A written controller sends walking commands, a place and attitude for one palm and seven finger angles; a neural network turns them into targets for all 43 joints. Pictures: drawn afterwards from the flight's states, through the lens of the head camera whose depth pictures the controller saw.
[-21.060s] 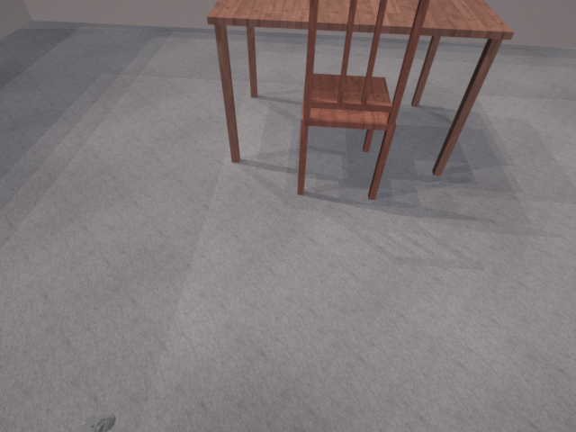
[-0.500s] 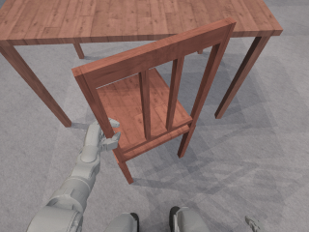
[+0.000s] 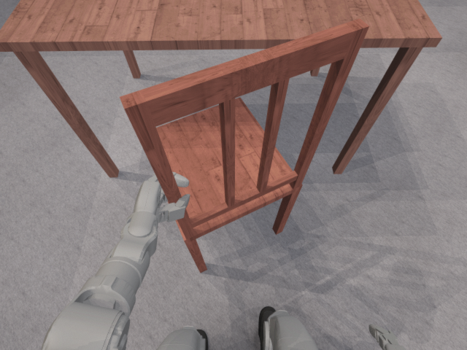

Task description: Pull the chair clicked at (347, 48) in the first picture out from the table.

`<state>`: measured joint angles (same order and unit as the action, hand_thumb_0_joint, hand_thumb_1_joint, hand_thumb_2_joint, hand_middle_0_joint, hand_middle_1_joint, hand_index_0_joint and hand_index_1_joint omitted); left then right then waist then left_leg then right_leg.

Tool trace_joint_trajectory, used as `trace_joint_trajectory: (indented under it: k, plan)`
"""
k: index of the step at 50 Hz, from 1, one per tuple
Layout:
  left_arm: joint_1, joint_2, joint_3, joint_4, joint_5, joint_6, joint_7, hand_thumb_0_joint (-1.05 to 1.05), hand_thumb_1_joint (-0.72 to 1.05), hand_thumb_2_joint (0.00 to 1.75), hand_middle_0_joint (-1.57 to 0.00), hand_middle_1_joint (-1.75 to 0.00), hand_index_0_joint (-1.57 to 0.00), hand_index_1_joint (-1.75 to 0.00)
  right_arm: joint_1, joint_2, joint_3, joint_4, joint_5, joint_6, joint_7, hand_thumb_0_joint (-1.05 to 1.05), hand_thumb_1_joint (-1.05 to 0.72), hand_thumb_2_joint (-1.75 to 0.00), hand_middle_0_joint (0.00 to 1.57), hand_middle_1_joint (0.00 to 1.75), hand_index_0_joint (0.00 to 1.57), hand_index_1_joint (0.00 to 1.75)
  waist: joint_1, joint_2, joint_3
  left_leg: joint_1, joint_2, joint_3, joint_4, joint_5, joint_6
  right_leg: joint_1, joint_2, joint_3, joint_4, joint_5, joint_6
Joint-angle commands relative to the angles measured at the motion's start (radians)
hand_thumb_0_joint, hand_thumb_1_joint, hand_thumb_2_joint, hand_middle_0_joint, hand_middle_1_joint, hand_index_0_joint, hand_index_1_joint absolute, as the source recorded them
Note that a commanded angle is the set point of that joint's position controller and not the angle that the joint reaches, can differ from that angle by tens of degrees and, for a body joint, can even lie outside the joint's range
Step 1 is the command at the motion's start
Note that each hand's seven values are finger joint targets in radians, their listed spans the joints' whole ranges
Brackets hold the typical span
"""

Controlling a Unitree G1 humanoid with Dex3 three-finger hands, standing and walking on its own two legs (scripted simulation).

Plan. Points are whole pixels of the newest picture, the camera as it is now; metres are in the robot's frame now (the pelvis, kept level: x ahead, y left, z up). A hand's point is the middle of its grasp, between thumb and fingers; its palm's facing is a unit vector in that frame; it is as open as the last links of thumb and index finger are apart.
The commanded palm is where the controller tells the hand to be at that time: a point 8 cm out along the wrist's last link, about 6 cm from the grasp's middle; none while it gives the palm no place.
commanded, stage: step backward, pulling the chair out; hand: left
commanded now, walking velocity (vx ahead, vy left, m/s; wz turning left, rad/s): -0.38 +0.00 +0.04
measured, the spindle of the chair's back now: (228, 164) +0.46 +0.01 -0.04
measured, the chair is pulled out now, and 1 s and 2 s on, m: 0.18 0.26 0.40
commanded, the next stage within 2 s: none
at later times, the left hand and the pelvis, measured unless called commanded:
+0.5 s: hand (177, 222) +0.34 +0.11 -0.06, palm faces -0.05 -0.97 -0.24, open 5.9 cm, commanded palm +0.33 +0.16 -0.05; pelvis -0.03 -0.01 +0.00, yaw +0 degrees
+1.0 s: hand (178, 253) +0.27 +0.10 -0.05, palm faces -0.08 -0.97 -0.24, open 6.0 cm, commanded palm +0.27 +0.16 -0.04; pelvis -0.09 +0.00 +0.00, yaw +2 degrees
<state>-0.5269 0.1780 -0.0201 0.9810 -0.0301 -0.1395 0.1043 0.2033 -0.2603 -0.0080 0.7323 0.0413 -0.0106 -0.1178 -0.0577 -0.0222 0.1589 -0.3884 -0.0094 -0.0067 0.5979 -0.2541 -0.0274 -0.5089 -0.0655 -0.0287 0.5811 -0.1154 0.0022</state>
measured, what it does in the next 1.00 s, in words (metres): steps on the spot: right foot, then left foot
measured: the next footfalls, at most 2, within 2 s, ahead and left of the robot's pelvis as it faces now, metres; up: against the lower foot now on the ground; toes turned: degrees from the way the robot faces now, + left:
right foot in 0.36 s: +0.08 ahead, -0.13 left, +0.00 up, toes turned -3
left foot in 0.98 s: -0.02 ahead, +0.14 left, +0.00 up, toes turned +1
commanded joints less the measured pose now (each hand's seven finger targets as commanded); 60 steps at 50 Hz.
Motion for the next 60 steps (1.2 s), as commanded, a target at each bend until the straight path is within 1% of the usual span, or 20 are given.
trace_joint_trajectory:
  k: [1, 6, 10, 12, 15, 19, 20, 25, 28, 30, 33, 36, 40, 45, 49, 52, 54, 56, 58, 60]
  plan:
    - [-0.342, 0.190, 0.032, -0.257, 0.013, -0.094, 0.005, 0.00, 0.90, 0.90, -0.50, -1.45, -0.50, -1.45, 0.024, -0.126, -0.045, -0.103, 0.010, -0.015, -0.017, 0.00, -0.90, -0.90, 0.20, 0.30, 0.20, 0.30, 0.024, 0.057, -0.537, 0.024, 0.142, -0.078, -0.043, 0.199, 0.020, 0.375, -0.128, 0.137, -0.015, 0.171, -0.052]
    - [-0.303, 0.223, 0.052, -0.188, 0.009, -0.081, 0.005, 0.00, 0.90, 0.90, -0.50, -1.45, -0.50, -1.45, 0.064, -0.121, -0.041, -0.072, 0.025, -0.028, -0.008, 0.00, -0.90, -0.90, 0.20, 0.30, 0.20, 0.30, 0.021, -0.132, -0.516, 0.100, 0.006, -0.017, 0.123, -0.195, -0.005, 0.262, -0.286, 0.234, -0.281, -0.069, -0.119]
    - [-0.304, 0.178, 0.028, -0.217, 0.015, -0.090, 0.005, 0.00, 0.90, 0.90, -0.50, -1.45, -0.50, -1.45, 0.030, -0.146, -0.033, -0.101, 0.008, -0.031, -0.016, 0.00, -0.90, -0.90, 0.20, 0.30, 0.20, 0.30, 0.026, 0.103, -0.487, 0.115, 0.149, -0.122, -0.174, 0.040, 0.049, 0.229, -0.072, 0.054, -0.079, -0.149, -0.008]
    - [-0.316, 0.158, 0.012, -0.252, 0.016, -0.093, 0.004, 0.00, 0.90, 0.90, -0.50, -1.45, -0.50, -1.45, 0.008, -0.142, -0.032, -0.136, -0.002, -0.018, -0.014, 0.00, -0.90, -0.90, 0.20, 0.30, 0.20, 0.30, 0.039, 0.215, -0.431, -0.008, 0.252, -0.191, -0.290, -0.087, 0.099, 0.258, 0.003, 0.019, 0.089, -0.273, 0.005]
    - [-0.368, 0.153, 0.030, -0.241, 0.012, -0.098, 0.000, 0.00, 0.90, 0.90, -0.50, -1.45, -0.50, -1.45, 0.029, -0.126, -0.034, -0.092, -0.003, -0.021, -0.020, 0.00, -0.90, -0.90, 0.20, 0.30, 0.20, 0.30, 0.029, 0.177, -0.474, 0.078, 0.282, -0.187, -0.155, 0.345, 0.125, 0.282, 0.007, 0.027, 0.119, -0.083, 0.001]
    - [-0.376, 0.165, 0.012, -0.219, 0.029, -0.111, -0.008, 0.00, 0.90, 0.90, -0.50, -1.45, -0.50, -1.45, 0.035, -0.119, -0.039, -0.072, -0.007, -0.033, -0.012, 0.00, -0.90, -0.90, 0.20, 0.30, 0.20, 0.30, 0.017, 0.149, -0.444, 0.061, 0.186, -0.088, -0.082, 0.284, 0.034, 0.308, -0.087, 0.103, 0.007, 0.172, -0.041]
    - [-0.369, 0.200, 0.037, -0.199, 0.022, -0.115, 0.000, 0.00, 0.90, 0.90, -0.50, -1.45, -0.50, -1.45, 0.048, -0.129, -0.048, -0.056, 0.004, -0.036, -0.019, 0.00, -0.90, -0.90, 0.20, 0.30, 0.20, 0.30, 0.018, 0.066, -0.502, 0.075, 0.159, -0.069, -0.033, 0.255, 0.020, 0.325, -0.111, 0.123, -0.026, 0.197, -0.052]
    - [-0.317, 0.239, 0.065, -0.153, 0.014, -0.088, 0.003, 0.00, 0.90, 0.90, -0.50, -1.45, -0.50, -1.45, 0.038, -0.114, -0.038, -0.047, 0.021, -0.044, -0.011, 0.00, -0.90, -0.90, 0.20, 0.30, 0.20, 0.30, 0.031, -0.110, -0.532, 0.044, 0.020, -0.054, 0.205, -0.200, -0.016, 0.330, -0.327, 0.254, -0.221, 0.169, -0.154]
    - [-0.311, 0.199, 0.050, -0.160, 0.007, -0.059, 0.002, 0.00, 0.90, 0.90, -0.50, -1.45, -0.50, -1.45, 0.051, -0.124, -0.018, -0.041, 0.013, -0.043, -0.018, 0.00, -0.90, -0.90, 0.20, 0.30, 0.20, 0.30, 0.013, -0.116, -0.519, 0.116, 0.057, -0.063, -0.054, 0.000, -0.003, 0.354, -0.236, 0.119, -0.124, 0.248, -0.087]
    - [-0.317, 0.160, 0.025, -0.204, 0.005, -0.068, -0.002, 0.00, 0.90, 0.90, -0.50, -1.45, -0.50, -1.45, 0.027, -0.150, -0.036, -0.079, 0.008, -0.032, -0.020, 0.00, -0.90, -0.90, 0.20, 0.30, 0.20, 0.30, 0.025, 0.041, -0.517, 0.163, 0.169, -0.128, -0.156, 0.298, 0.043, 0.312, -0.086, 0.045, -0.043, 0.122, -0.009]
    - [-0.369, 0.110, -0.007, -0.269, 0.015, -0.072, -0.008, 0.00, 0.90, 0.90, -0.50, -1.45, -0.50, -1.45, -0.013, -0.123, -0.028, -0.122, -0.015, 0.002, -0.010, 0.00, -0.90, -0.90, 0.20, 0.30, 0.20, 0.30, 0.035, 0.288, -0.456, 0.046, 0.285, -0.214, -0.240, 0.278, 0.116, 0.286, -0.003, 0.016, 0.166, -0.170, 0.001]
    - [-0.351, 0.120, 0.012, -0.233, 0.020, -0.086, -0.008, 0.00, 0.90, 0.90, -0.50, -1.45, -0.50, -1.45, 0.031, -0.124, -0.042, -0.092, -0.010, -0.004, -0.001, 0.00, -0.90, -0.90, 0.20, 0.30, 0.20, 0.30, 0.029, 0.145, -0.512, 0.203, 0.264, -0.167, -0.068, 0.618, 0.092, 0.304, -0.027, 0.044, 0.032, 0.099, -0.021]
    - [-0.346, 0.200, 0.036, -0.229, 0.025, -0.104, -0.004, 0.00, 0.90, 0.90, -0.50, -1.45, -0.50, -1.45, 0.040, -0.127, -0.052, -0.080, 0.004, -0.004, -0.015, 0.00, -0.90, -0.90, 0.20, 0.30, 0.20, 0.30, 0.006, 0.067, -0.581, 0.169, 0.172, -0.060, -0.019, 0.454, 0.009, 0.410, -0.122, 0.112, -0.033, 0.432, -0.054]
    - [-0.305, 0.234, 0.050, -0.178, 0.008, -0.075, -0.003, 0.00, 0.90, 0.90, -0.50, -1.45, -0.50, -1.45, 0.019, -0.116, -0.037, -0.082, 0.022, -0.011, -0.016, 0.00, -0.90, -0.90, 0.20, 0.30, 0.20, 0.30, 0.025, -0.121, -0.509, 0.086, 0.024, -0.038, 0.176, -0.189, -0.013, 0.296, -0.306, 0.226, -0.267, 0.057, -0.129]
    - [-0.300, 0.173, 0.029, -0.189, 0.007, -0.057, -0.005, 0.00, 0.90, 0.90, -0.50, -1.45, -0.50, -1.45, 0.038, -0.125, -0.013, -0.074, 0.009, -0.028, -0.021, 0.00, -0.90, -0.90, 0.20, 0.30, 0.20, 0.30, 0.015, -0.093, -0.484, 0.157, 0.089, -0.081, -0.154, 0.077, 0.024, 0.298, -0.151, 0.065, -0.153, 0.000, -0.040]
    - [-0.342, 0.126, -0.011, -0.277, 0.014, -0.077, -0.009, 0.00, 0.90, 0.90, -0.50, -1.45, -0.50, -1.45, -0.005, -0.137, -0.028, -0.140, -0.014, -0.003, -0.013, 0.00, -0.90, -0.90, 0.20, 0.30, 0.20, 0.30, 0.040, 0.275, -0.440, 0.063, 0.268, -0.207, -0.301, 0.034, 0.109, 0.275, 0.004, 0.010, 0.099, -0.242, 0.006]
    - [-0.370, 0.119, 0.001, -0.262, 0.007, -0.075, -0.009, 0.00, 0.90, 0.90, -0.50, -1.45, -0.50, -1.45, 0.007, -0.116, -0.023, -0.118, -0.011, 0.005, -0.017, 0.00, -0.90, -0.90, 0.20, 0.30, 0.20, 0.30, 0.040, 0.213, -0.448, 0.078, 0.302, -0.226, -0.217, 0.301, 0.148, 0.290, 0.013, 0.021, 0.138, -0.179, 0.001]
    - [-0.371, 0.121, 0.001, -0.225, 0.016, -0.085, -0.012, 0.00, 0.90, 0.90, -0.50, -1.45, -0.50, -1.45, 0.037, -0.125, -0.032, -0.089, -0.007, -0.009, -0.011, 0.00, -0.90, -0.90, 0.20, 0.30, 0.20, 0.30, 0.030, 0.112, -0.486, 0.187, 0.251, -0.159, -0.083, 0.543, 0.102, 0.325, -0.017, 0.043, -0.008, 0.095, -0.013]
    - [-0.381, 0.128, -0.019, -0.198, 0.026, -0.089, -0.021, 0.00, 0.90, 0.90, -0.50, -1.45, -0.50, -1.45, 0.018, -0.122, -0.032, -0.085, -0.005, -0.017, -0.008, 0.00, -0.90, -0.90, 0.20, 0.30, 0.20, 0.30, 0.031, 0.132, -0.429, 0.095, 0.210, -0.120, -0.082, 0.389, 0.041, 0.339, -0.080, 0.079, -0.025, 0.172, -0.041]
    - [-0.376, 0.200, 0.026, -0.210, 0.020, -0.106, -0.006, 0.00, 0.90, 0.90, -0.50, -1.45, -0.50, -1.45, 0.048, -0.131, -0.046, -0.067, 0.005, -0.023, -0.021, 0.00, -0.90, -0.90, 0.20, 0.30, 0.20, 0.30, 0.014, 0.023, -0.530, 0.140, 0.145, -0.054, -0.027, 0.323, 0.012, 0.367, -0.130, 0.129, -0.075, 0.282, -0.058]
